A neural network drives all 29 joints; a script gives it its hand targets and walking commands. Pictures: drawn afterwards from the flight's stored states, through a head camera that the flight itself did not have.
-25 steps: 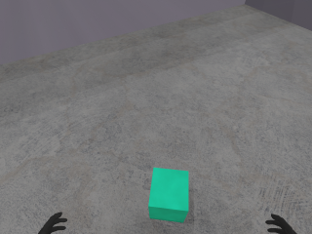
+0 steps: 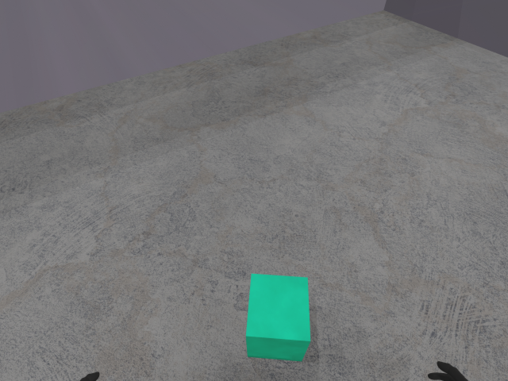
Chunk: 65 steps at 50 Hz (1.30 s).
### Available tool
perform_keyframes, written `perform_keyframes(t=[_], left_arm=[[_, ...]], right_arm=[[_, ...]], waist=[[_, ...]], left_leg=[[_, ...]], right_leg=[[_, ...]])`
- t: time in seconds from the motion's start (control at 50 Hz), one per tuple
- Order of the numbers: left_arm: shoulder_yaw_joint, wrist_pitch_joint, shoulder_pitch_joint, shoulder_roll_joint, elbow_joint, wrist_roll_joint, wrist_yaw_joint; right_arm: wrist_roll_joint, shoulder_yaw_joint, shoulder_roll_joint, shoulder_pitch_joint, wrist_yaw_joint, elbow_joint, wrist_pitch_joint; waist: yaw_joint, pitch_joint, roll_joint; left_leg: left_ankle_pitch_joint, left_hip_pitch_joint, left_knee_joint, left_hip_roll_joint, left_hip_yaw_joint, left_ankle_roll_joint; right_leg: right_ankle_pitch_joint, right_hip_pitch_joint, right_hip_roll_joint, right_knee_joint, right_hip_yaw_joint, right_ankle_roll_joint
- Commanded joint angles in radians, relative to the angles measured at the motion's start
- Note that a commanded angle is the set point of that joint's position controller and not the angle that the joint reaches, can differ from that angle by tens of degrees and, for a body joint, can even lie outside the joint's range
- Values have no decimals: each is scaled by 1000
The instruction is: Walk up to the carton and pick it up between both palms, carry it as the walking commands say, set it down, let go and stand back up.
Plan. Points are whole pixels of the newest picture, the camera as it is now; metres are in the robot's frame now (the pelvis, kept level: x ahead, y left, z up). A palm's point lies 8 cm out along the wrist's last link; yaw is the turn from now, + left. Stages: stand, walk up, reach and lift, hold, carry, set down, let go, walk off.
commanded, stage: walk up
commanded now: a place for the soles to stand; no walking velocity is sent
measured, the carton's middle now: (276, 318) +0.44 -0.05 -0.66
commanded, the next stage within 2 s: reach and lift in 0.32 s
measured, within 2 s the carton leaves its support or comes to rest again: neither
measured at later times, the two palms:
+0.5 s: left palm (105, 355) +0.18 +0.28 -0.09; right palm out of the picture +0.15 -0.30 -0.09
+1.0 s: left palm (152, 322) +0.25 +0.23 -0.15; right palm (416, 332) +0.24 -0.28 -0.14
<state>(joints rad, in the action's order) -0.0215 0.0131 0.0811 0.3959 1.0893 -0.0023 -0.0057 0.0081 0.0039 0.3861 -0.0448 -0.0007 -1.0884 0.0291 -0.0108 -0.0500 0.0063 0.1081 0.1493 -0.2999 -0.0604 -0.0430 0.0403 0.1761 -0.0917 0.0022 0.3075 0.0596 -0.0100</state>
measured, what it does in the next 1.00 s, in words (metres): lowers itself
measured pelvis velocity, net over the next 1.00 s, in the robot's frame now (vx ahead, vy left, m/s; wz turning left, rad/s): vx -0.01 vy -0.02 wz -0.06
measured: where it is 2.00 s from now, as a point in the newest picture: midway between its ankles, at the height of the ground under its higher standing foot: outside the picture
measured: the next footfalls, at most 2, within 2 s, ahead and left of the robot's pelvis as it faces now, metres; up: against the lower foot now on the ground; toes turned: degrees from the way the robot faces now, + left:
none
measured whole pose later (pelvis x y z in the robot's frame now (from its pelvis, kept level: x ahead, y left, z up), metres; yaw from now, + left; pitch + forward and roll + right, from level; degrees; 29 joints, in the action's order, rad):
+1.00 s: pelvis -0.01 -0.02 -0.06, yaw -3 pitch +13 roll +0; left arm -0.16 -0.22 -0.16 0.27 0.59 0.01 -0.03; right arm 0.01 0.10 0.26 0.23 0.01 -0.63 -0.22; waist 0.00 -0.06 0.01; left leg 0.37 0.75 -0.89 -0.02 0.01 0.01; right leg 0.43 -0.71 -0.03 0.92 0.02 -0.04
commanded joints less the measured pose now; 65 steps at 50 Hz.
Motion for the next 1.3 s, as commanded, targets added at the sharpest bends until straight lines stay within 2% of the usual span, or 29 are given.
perform_keyframes(t=[0.0,0.3,0.32,0.34,0.36,0.38,0.4,0.42,0.46,0.5,0.56,0.7,0.74,0.8,0.86,0.92,1.08,1.16,1.28], left_arm=[[-26,11,-40,165,-40,-1,5],[-24,13,-30,168,-51,-2,7],[-42,-63,-254,46,-402,11,-37],[-79,-135,-238,79,-588,-13,-48],[-118,-206,-178,103,-618,-25,-53],[-141,-255,-103,97,-597,-48,-62],[-170,-289,-85,94,-607,-70,-65],[-196,-314,-47,75,-590,-84,-62],[-209,-334,15,45,-555,-92,-67],[-220,-336,-1,40,-583,-79,-69],[-215,-312,-27,20,-627,-63,-58],[-198,-237,-53,0,-619,-46,-35],[-193,-218,-63,-3,-611,-38,-31],[-181,-203,-108,-7,-607,-24,-29],[-169,-201,-181,-6,-611,-7,-25],[-162,-209,-289,0,-603,11,-21],[-189,-247,-612,20,-488,29,-23],[-197,-251,-777,20,-430,29,-19],[-204,-228,-982,-5,-365,26,0]], right_arm=[[-1,30,179,61,-4,43,11],[-2,27,180,52,-2,39,10],[49,112,43,155,51,390,-78],[35,116,64,112,67,470,-136],[47,117,84,50,75,491,-199],[68,131,117,33,84,524,-243],[82,162,130,54,88,564,-277],[77,184,116,36,82,537,-302],[79,170,90,35,75,560,-325],[68,163,84,80,74,617,-327],[59,158,68,98,71,644,-308],[51,151,30,104,53,588,-251],[48,147,24,111,45,579,-236],[39,136,11,150,29,569,-225],[26,129,4,215,15,558,-223],[10,131,-3,315,4,547,-227],[-10,142,-27,622,-11,510,-261],[-10,157,-30,758,-19,476,-269],[-14,198,-17,944,-26,410,-248]], waist=[[2,63,-28],[6,71,-13],[-3,-14,7],[8,-40,7],[-19,-48,16],[-17,-56,8],[-2,-37,12],[-7,-63,-10],[-29,-64,6],[-37,12,-16],[-28,111,-22],[3,281,-8],[6,318,-8],[12,344,-10],[22,368,-13],[28,379,-12],[-2,416,12],[-3,486,19],[6,638,-3]], left_leg=[[18,10,73,176,-171,-13],[-61,-29,55,174,-142,-11],[217,34,-71,90,4,-41],[257,38,-91,70,68,-42],[268,26,-117,52,88,-35],[330,47,-105,65,82,-41],[349,67,-92,70,86,-50],[348,83,-104,50,88,-57],[240,28,-159,32,85,-61],[122,-12,-210,35,66,-70],[-35,-11,-276,42,45,-82],[-286,130,-429,48,17,-89],[-326,170,-459,47,13,-89],[-297,248,-493,41,17,-87],[-229,314,-520,38,22,-81],[-138,368,-543,39,23,-71],[110,516,-579,38,38,-47],[163,574,-595,41,38,-47],[163,611,-616,38,33,-58]], right_leg=[[26,6,128,-57,-136,-10],[-25,-7,132,-65,-150,-9],[268,-227,13,72,-114,-32],[272,-226,18,59,-88,-26],[293,-225,11,58,-86,-13],[325,-199,-12,80,-62,-5],[328,-196,-33,103,-40,-4],[310,-191,-35,118,-40,-3],[277,-252,-18,116,-55,-5],[192,-263,-12,151,-62,-7],[30,-239,-19,224,-75,-1],[-246,-298,-31,401,-84,16],[-296,-325,-29,435,-92,16],[-329,-361,-22,471,-104,16],[-305,-398,-14,495,-114,15],[-212,-459,-9,511,-117,18],[86,-585,-7,522,-112,39],[152,-635,-13,534,-111,44],[153,-728,-30,580,-90,37]])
